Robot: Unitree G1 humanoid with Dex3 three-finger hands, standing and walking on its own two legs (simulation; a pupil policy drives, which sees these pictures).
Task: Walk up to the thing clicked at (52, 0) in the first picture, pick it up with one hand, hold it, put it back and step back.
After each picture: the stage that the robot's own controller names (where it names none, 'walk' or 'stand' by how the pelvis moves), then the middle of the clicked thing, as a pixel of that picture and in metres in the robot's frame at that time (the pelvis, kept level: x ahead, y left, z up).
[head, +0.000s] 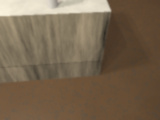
stand; out of the picture +1.02 +0.19 +0.06
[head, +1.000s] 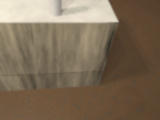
walk; out of the picture +0.92 +0.15 +0.07
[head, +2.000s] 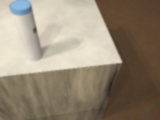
walk; (28, 34) +0.54 +0.21 +0.07
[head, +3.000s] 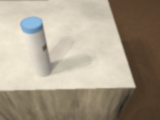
stand; (38, 50) +0.47 +0.19 +0.06
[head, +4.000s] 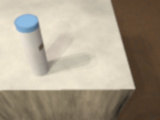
stand; (34, 49) +0.46 +0.19 +0.06
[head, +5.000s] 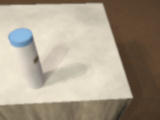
stand; (29, 62) +0.42 +0.20 +0.05
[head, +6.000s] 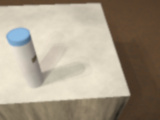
stand; (28, 61) +0.43 +0.21 +0.05
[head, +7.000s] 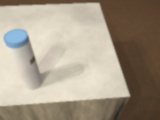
rise first; (26, 63) +0.42 +0.21 +0.05
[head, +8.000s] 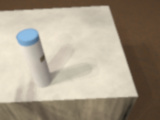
rise first; (36, 61) +0.43 +0.21 +0.06
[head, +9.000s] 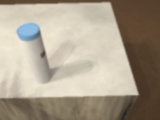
go down; (37, 57) +0.44 +0.20 +0.07
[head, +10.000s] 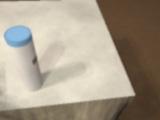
go down; (27, 63) +0.40 +0.18 +0.08
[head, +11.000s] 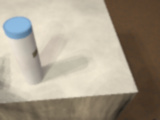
close in; (27, 56) +0.41 +0.18 +0.08
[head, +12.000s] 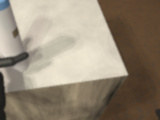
close; (7, 38) +0.45 +0.20 +0.11
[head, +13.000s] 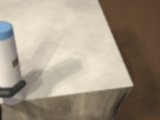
lift; (6, 67) +0.35 +0.22 +0.11
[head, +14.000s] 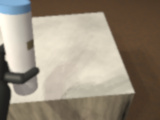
lift; (20, 51) +0.32 +0.17 +0.23
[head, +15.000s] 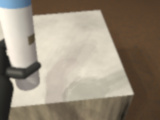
hold; (22, 46) +0.33 +0.16 +0.24
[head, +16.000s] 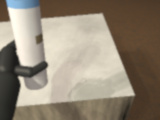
crouch; (30, 46) +0.34 +0.15 +0.23
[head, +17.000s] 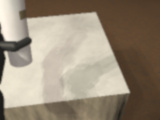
crouch; (14, 24) +0.41 +0.19 +0.26
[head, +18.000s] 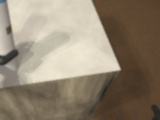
lower; (0, 36) +0.46 +0.21 +0.11
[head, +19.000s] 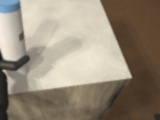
lower; (12, 41) +0.43 +0.20 +0.12
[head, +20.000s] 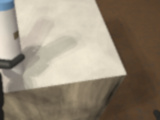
lower; (7, 40) +0.45 +0.20 +0.12
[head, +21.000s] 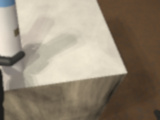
lower; (7, 37) +0.45 +0.20 +0.12
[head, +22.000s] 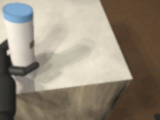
draw back; (22, 48) +0.42 +0.18 +0.11
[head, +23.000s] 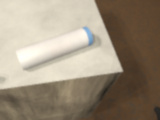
sink last; (56, 47) +0.47 +0.05 +0.03
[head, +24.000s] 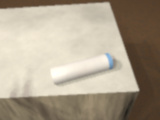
sink last; (81, 68) +0.46 +0.04 -0.01
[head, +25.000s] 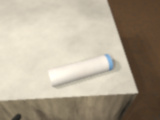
stand; (80, 69) +0.44 +0.03 -0.03
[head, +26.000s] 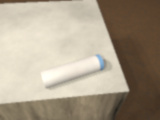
stand; (72, 70) +0.44 +0.05 -0.03
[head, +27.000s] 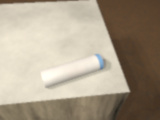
stand; (72, 70) +0.45 +0.05 -0.03
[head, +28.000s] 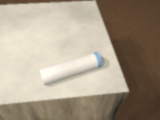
stand; (71, 67) +0.46 +0.05 -0.03
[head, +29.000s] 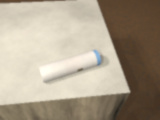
stand; (70, 65) +0.47 +0.06 -0.03
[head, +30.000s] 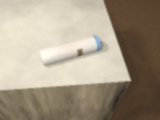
walk; (70, 50) +0.52 +0.06 -0.02
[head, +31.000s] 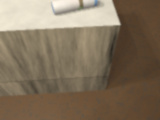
walk; (74, 3) +0.87 +0.08 -0.01
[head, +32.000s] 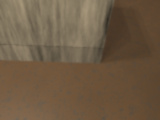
stand; out of the picture +1.24 +0.01 -0.01
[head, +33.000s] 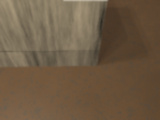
stand; out of the picture +1.22 +0.05 -0.02
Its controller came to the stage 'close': yes
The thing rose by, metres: 0.21
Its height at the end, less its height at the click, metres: -0.09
